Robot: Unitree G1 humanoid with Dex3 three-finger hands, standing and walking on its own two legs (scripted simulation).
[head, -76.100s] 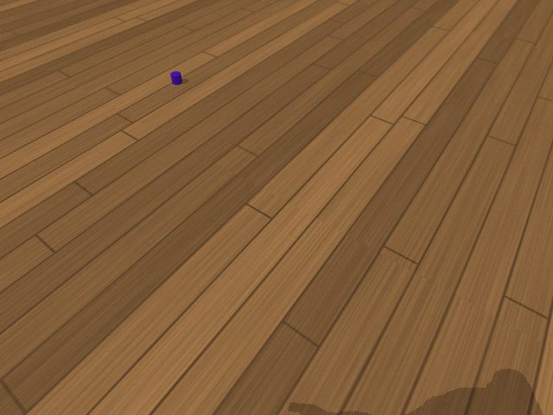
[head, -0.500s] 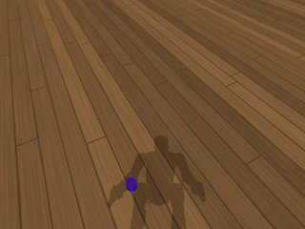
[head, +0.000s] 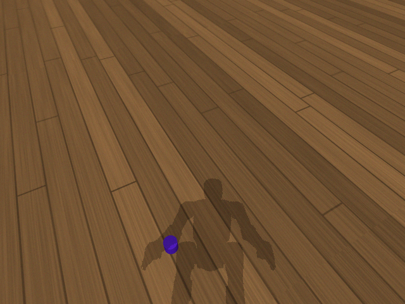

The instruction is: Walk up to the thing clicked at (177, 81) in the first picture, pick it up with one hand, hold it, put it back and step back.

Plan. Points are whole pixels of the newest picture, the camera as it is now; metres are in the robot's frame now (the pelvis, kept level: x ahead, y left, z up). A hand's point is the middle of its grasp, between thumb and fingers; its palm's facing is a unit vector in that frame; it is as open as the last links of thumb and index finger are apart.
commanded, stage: stand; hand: left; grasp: from above
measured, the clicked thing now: (170, 244) +0.50 +0.17 -0.75
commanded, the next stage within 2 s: step back in 1.28 s
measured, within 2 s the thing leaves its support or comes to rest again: neither
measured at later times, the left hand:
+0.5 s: hand out of the picture +0.08 +0.24 -0.16, palm faces +0.01 -0.94 -0.34, open 7.4 cm
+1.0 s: hand out of the picture +0.08 +0.23 -0.15, palm faces +0.01 -0.94 -0.34, open 7.4 cm
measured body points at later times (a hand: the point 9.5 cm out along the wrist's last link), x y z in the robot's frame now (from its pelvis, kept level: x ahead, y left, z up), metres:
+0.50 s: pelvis +0.01 -0.01 +0.00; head +0.02 -0.01 +0.45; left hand +0.08 +0.29 -0.13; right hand +0.08 -0.30 -0.14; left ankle +0.03 +0.13 -0.75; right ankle -0.01 -0.13 -0.75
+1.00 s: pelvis +0.01 -0.01 +0.00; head +0.02 -0.02 +0.45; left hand +0.08 +0.28 -0.13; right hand +0.08 -0.31 -0.14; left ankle +0.03 +0.13 -0.75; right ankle -0.01 -0.13 -0.75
